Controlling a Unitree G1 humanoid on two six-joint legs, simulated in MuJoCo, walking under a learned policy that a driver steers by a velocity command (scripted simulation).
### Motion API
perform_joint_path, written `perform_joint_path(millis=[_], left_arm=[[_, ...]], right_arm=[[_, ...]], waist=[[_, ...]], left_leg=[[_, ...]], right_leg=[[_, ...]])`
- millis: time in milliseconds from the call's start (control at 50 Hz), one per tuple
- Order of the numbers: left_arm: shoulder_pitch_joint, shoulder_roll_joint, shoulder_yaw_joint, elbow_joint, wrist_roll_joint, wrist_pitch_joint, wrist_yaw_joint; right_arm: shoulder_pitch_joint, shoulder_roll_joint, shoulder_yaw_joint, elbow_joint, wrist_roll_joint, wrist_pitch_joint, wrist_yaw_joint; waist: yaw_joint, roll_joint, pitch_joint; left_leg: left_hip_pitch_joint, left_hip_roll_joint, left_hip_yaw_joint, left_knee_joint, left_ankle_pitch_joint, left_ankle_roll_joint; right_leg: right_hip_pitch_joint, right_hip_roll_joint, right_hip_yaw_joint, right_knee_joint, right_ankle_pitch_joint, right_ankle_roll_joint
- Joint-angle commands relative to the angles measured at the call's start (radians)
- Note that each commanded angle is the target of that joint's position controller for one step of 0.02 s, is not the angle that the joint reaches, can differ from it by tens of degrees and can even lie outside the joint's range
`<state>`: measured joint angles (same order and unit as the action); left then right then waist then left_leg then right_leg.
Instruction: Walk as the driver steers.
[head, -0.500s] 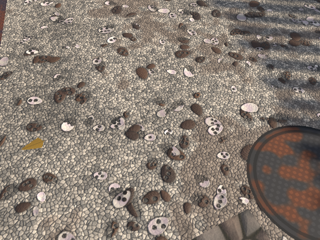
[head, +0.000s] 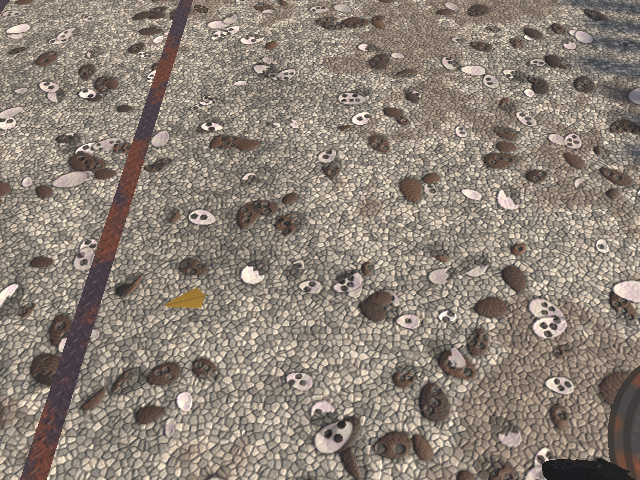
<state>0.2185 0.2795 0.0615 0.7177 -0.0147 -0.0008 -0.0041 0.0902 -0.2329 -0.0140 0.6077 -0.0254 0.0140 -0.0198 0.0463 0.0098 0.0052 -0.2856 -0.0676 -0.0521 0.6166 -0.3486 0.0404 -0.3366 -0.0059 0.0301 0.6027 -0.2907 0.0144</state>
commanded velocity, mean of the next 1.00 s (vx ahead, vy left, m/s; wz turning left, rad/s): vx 0.35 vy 0.00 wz -0.28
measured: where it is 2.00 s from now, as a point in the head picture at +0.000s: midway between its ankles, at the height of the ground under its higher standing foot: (388, 246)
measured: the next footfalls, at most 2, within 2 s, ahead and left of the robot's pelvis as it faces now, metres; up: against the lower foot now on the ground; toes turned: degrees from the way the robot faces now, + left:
left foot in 0.26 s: +0.07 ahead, +0.11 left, +0.00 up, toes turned -20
right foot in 0.80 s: +0.06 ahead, -0.19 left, +0.00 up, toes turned -27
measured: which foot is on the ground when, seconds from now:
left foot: down 0.00-0.00, up 0.02-0.24, down 0.26-0.78, up 0.80-1.00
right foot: down 0.00-0.26, up 0.28-0.78, down 0.80-1.00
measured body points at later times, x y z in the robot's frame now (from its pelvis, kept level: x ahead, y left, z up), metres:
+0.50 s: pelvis +0.01 +0.04 +0.02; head +0.05 +0.04 +0.47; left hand +0.28 +0.24 -0.08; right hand +0.02 -0.27 -0.07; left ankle +0.03 +0.13 -0.73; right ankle -0.06 -0.10 -0.63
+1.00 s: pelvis +0.15 -0.11 +0.01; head +0.16 -0.13 +0.46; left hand +0.29 +0.14 -0.10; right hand +0.16 -0.40 -0.12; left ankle +0.23 +0.01 -0.63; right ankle +0.02 -0.17 -0.73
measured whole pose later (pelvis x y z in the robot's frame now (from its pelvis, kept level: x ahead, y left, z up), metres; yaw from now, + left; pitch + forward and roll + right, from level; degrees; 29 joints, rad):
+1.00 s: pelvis +0.15 -0.11 +0.01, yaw -17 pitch +2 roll -1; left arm 0.38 0.26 0.04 0.77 0.04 -0.08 0.00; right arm 0.28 -0.30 -0.08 0.78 -0.02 0.01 0.07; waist 0.01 0.07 -0.02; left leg -0.70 0.06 -0.01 1.23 -0.18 0.06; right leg -0.02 0.00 -0.16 0.33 -0.34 0.00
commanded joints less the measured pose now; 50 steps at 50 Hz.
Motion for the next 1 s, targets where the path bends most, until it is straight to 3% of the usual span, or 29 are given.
perform_joint_path(millis=[20,40,60,120,180,240,260,280,300,320,340,380,420,440,480,540,580,660,680,720,760,780,800,820,840,860,880,920,1000], left_arm=[[-0.027,0.210,0.062,-0.100,-0.006,-0.022,0.006],[0.025,0.201,0.061,-0.092,0.007,-0.023,0.011],[0.066,0.205,0.064,-0.090,0.016,-0.031,0.014],[-0.041,0.199,0.075,-0.114,-0.018,-0.016,0.038],[-0.077,0.198,0.084,-0.139,-0.019,0.038,0.050],[-0.119,0.194,0.085,-0.162,-0.035,0.051,0.046],[-0.096,0.157,0.075,-0.163,-0.033,0.050,0.046],[-0.023,0.072,0.054,-0.161,-0.015,0.047,0.039],[-0.014,0.144,0.074,-0.177,-0.004,0.026,0.038],[-0.015,0.214,0.094,-0.155,-0.006,0.023,0.036],[-0.005,0.228,0.101,-0.129,-0.009,0.031,0.036],[0.017,0.182,0.092,-0.108,-0.007,0.047,0.036],[-0.032,0.150,0.077,-0.138,-0.015,0.048,0.027],[-0.067,0.136,0.068,-0.157,-0.018,0.047,0.024],[-0.116,0.134,0.058,-0.188,-0.019,0.041,0.011],[-0.148,0.112,0.045,-0.209,-0.015,0.021,0.001],[-0.137,0.075,0.029,-0.194,-0.012,-0.006,0.001],[-0.201,0.064,0.015,-0.188,-0.012,-0.063,-0.018],[-0.203,0.066,0.008,-0.169,0.096,-0.018,-0.052],[-0.216,0.055,0.006,-0.180,0.070,-0.010,-0.067],[-0.074,0.063,0.011,-0.139,0.056,-0.028,-0.051],[0.099,0.108,0.030,-0.079,0.062,-0.045,-0.031],[0.315,0.202,0.051,-0.053,0.091,-0.058,-0.010],[0.314,0.312,0.066,-0.056,0.099,-0.059,0.012],[0.238,0.252,0.054,-0.067,0.088,-0.058,0.021],[0.142,0.157,0.023,-0.070,0.075,-0.062,0.016],[0.083,0.103,0.007,-0.072,0.064,-0.066,0.010],[0.075,0.063,-0.005,-0.056,0.052,-0.077,0.015],[0.157,0.046,-0.005,0.016,0.046,-0.107,0.003]], right_arm=[[0.005,-0.159,-0.074,-0.080,-0.002,-0.011,-0.024],[-0.035,-0.134,-0.072,-0.096,0.009,-0.009,-0.024],[-0.053,-0.128,-0.073,-0.108,0.016,-0.008,-0.020],[-0.034,-0.102,-0.072,-0.093,0.026,-0.014,-0.007],[-0.010,-0.068,-0.066,-0.068,0.037,-0.028,0.014],[0.116,-0.104,-0.087,-0.016,0.041,-0.033,0.025],[0.154,-0.153,-0.105,-0.002,0.036,-0.029,0.017],[0.131,-0.252,-0.124,-0.026,0.010,-0.015,0.004],[0.089,-0.256,-0.120,-0.045,-0.037,-0.023,0.012],[0.023,-0.200,-0.104,-0.069,-0.035,-0.033,0.006],[-0.030,-0.158,-0.092,-0.072,-0.019,-0.037,-0.002],[-0.048,-0.142,-0.083,-0.074,0.006,-0.038,-0.024],[0.008,-0.143,-0.080,-0.059,0.000,-0.034,-0.038],[0.043,-0.149,-0.082,-0.048,-0.003,-0.030,-0.042],[0.159,-0.190,-0.098,-0.019,0.009,-0.031,-0.040],[0.226,-0.214,-0.104,0.007,0.024,-0.055,-0.021],[0.246,-0.197,-0.098,0.031,0.027,-0.075,-0.004],[0.244,-0.214,-0.097,0.060,0.051,-0.091,0.015],[0.288,-0.192,-0.090,0.102,-0.016,-0.086,0.042],[0.323,-0.211,-0.097,0.137,-0.017,-0.074,0.057],[0.271,-0.219,-0.099,0.140,0.008,-0.063,0.058],[0.239,-0.186,-0.089,0.131,0.010,-0.067,0.056],[0.171,-0.089,-0.059,0.083,0.011,-0.076,0.056],[0.124,-0.050,-0.052,0.025,0.032,-0.081,0.045],[0.135,-0.105,-0.063,0.029,0.021,-0.072,0.042],[0.142,-0.128,-0.072,0.051,0.022,-0.065,0.053],[0.185,-0.127,-0.073,0.084,0.022,-0.057,0.064],[0.205,-0.129,-0.076,0.113,-0.001,-0.029,0.086],[0.084,-0.085,-0.059,0.077,0.001,-0.012,0.108]], waist=[[-0.057,-0.233,-0.065],[-0.022,-0.272,-0.074],[0.007,-0.254,-0.095],[-0.049,-0.139,-0.119],[-0.046,-0.175,-0.149],[-0.095,-0.188,-0.161],[-0.090,-0.132,-0.162],[-0.038,0.170,-0.152],[-0.022,0.258,-0.099],[-0.003,0.158,-0.049],[0.010,0.092,-0.015],[0.000,0.086,-0.002],[-0.037,0.098,-0.005],[-0.061,0.101,-0.008],[-0.122,0.110,-0.054],[-0.143,0.077,-0.035],[-0.126,0.062,0.001],[-0.113,0.092,0.055],[-0.128,0.095,0.032],[-0.134,0.189,0.059],[-0.029,0.140,0.044],[0.059,0.047,-0.039],[0.176,-0.181,-0.180],[0.163,-0.282,-0.134],[0.115,-0.183,-0.084],[0.052,-0.146,-0.011],[0.004,-0.146,0.012],[-0.027,-0.166,0.038],[-0.033,-0.111,0.123]], left_leg=[[-0.069,-0.029,0.046,0.161,0.031,-0.038],[-0.191,-0.062,0.017,0.269,-0.197,-0.049],[-0.282,-0.054,-0.040,0.425,-0.342,-0.056],[-0.296,0.005,-0.075,0.315,-0.207,-0.074],[-0.133,-0.037,-0.024,0.096,-0.085,-0.095],[0.084,-0.040,0.004,-0.216,0.118,-0.080],[0.224,0.062,-0.064,-0.275,0.167,-0.045],[0.319,0.343,-0.379,-0.330,0.181,0.081],[0.179,0.494,-0.561,-0.376,0.213,0.192],[0.128,0.459,-0.462,-0.377,0.201,0.201],[0.096,0.378,-0.325,-0.361,0.182,0.159],[0.117,0.302,-0.162,-0.339,0.275,0.127],[0.151,0.285,-0.064,-0.339,0.373,0.146],[0.194,0.293,-0.044,-0.338,0.402,0.159],[0.319,0.354,-0.101,-0.410,0.078,0.172],[0.365,0.398,-0.193,-0.482,-0.204,0.180],[0.350,0.395,-0.183,-0.516,-0.189,0.188],[0.239,0.343,-0.119,-0.526,-0.070,0.186],[0.217,0.279,-0.046,-0.498,-0.073,0.148],[0.114,0.271,-0.061,-0.462,-0.067,0.152],[-0.039,0.271,-0.073,-0.363,-0.037,0.147],[-0.184,0.211,-0.030,-0.176,0.025,0.127],[-0.369,0.102,0.057,0.220,-0.140,0.095],[-0.624,-0.002,0.019,0.469,-0.181,0.086],[-0.650,0.066,-0.070,0.592,-0.089,0.090],[-0.636,0.108,-0.067,0.600,-0.001,0.079],[-0.581,0.137,-0.043,0.582,0.057,0.054],[-0.545,0.166,-0.002,0.617,0.117,0.020],[-0.636,0.174,0.012,0.648,0.251,0.017]], right_leg=[[0.078,-0.215,0.415,-0.191,0.481,-0.237],[0.168,-0.271,0.527,-0.234,0.503,-0.298],[0.243,-0.300,0.578,-0.251,0.519,-0.326],[0.259,-0.196,0.436,-0.206,0.464,-0.216],[0.181,-0.125,0.412,-0.194,0.423,-0.180],[0.071,-0.081,0.434,-0.164,0.256,-0.136],[-0.058,-0.029,0.399,-0.097,0.049,-0.084],[-0.278,0.125,0.213,0.181,-0.281,-0.014],[-0.358,0.077,0.187,0.378,-0.338,0.018],[-0.343,0.019,0.166,0.502,-0.260,0.032],[-0.338,0.000,0.138,0.549,-0.180,0.046],[-0.366,-0.020,0.100,0.649,-0.068,0.075],[-0.390,-0.043,0.045,0.650,-0.017,0.099],[-0.415,-0.054,0.030,0.612,-0.006,0.110],[-0.483,-0.089,0.017,0.567,-0.001,0.115],[-0.527,-0.085,0.052,0.493,-0.004,0.081],[-0.498,-0.066,0.073,0.397,0.015,0.046],[-0.317,-0.064,-0.019,0.144,0.032,0.016],[-0.227,-0.016,-0.098,0.065,-0.007,0.009],[-0.071,0.026,-0.126,-0.032,-0.062,-0.007],[0.205,0.030,-0.111,-0.166,0.057,-0.035],[0.478,-0.001,-0.060,-0.174,0.034,-0.047],[0.706,-0.281,0.246,-0.275,-0.308,-0.060],[0.671,-0.443,0.566,-0.415,-0.523,-0.096],[0.564,-0.454,0.569,-0.409,-0.542,-0.130],[0.483,-0.380,0.410,-0.394,-0.420,-0.107],[0.411,-0.320,0.274,-0.412,-0.284,-0.084],[0.350,-0.263,0.114,-0.447,-0.119,-0.067],[0.317,-0.252,-0.064,-0.496,0.097,-0.066]])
